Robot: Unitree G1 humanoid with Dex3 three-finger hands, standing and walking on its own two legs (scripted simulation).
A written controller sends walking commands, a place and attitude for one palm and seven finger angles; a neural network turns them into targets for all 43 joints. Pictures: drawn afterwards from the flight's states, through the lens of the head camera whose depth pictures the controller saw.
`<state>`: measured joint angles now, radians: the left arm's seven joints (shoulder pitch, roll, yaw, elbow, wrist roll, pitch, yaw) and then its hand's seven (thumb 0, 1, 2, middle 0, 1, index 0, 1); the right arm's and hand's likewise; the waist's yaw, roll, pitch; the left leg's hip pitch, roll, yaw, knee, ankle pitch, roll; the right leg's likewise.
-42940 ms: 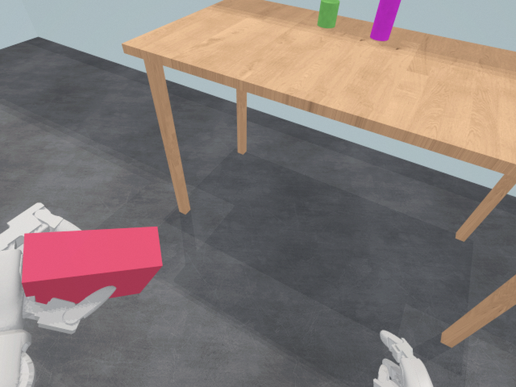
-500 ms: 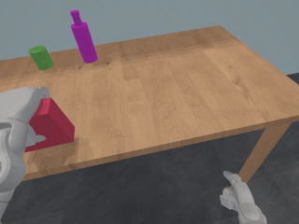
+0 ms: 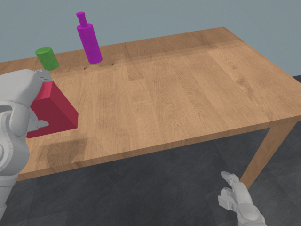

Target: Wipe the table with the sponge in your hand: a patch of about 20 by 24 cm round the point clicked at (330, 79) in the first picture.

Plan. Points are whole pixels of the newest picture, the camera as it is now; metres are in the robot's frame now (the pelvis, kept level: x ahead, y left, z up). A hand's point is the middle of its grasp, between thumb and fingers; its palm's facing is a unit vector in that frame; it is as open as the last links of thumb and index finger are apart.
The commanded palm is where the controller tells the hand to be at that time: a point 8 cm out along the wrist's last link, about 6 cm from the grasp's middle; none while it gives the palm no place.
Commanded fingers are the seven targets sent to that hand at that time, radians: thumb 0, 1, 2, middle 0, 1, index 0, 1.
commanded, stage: lift the sponge slowly off the table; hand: left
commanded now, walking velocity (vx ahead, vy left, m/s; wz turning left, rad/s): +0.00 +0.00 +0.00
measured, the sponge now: (44, 117) +0.28 +0.32 +0.18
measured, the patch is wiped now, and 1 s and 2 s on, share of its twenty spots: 0.95 0.95 0.95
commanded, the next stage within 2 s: bring the sponge back beside the body in 0.54 s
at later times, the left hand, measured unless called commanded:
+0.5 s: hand (29, 91) +0.28 +0.31 +0.26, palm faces +0.20 +0.01 -0.98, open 9.3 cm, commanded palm +0.22 +0.32 +0.33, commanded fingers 0.00 0.10 1.30 -1.20 -1.60 -1.20 -1.60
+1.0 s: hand (30, 101) +0.25 +0.30 +0.25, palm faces +0.22 -0.01 -0.97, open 9.3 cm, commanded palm +0.19 +0.31 +0.32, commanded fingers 0.00 0.10 1.30 -1.20 -1.60 -1.20 -1.60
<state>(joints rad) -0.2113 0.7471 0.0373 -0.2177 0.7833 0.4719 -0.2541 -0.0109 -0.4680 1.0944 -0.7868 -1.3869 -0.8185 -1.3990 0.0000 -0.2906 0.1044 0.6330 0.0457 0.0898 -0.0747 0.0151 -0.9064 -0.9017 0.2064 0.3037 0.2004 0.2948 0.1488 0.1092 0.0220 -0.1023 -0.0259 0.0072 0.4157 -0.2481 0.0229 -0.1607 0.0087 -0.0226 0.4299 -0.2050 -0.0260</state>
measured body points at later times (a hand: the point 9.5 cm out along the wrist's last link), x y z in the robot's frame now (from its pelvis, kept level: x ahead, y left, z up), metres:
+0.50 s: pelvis -0.01 +0.00 +0.00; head -0.02 -0.05 +0.45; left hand +0.26 +0.31 +0.31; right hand +0.26 -0.19 -0.08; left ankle -0.01 +0.10 -0.74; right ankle +0.02 -0.11 -0.74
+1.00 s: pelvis -0.01 +0.00 +0.00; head -0.02 -0.05 +0.44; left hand +0.24 +0.29 +0.30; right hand +0.25 -0.19 -0.08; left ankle -0.01 +0.10 -0.74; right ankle +0.02 -0.11 -0.74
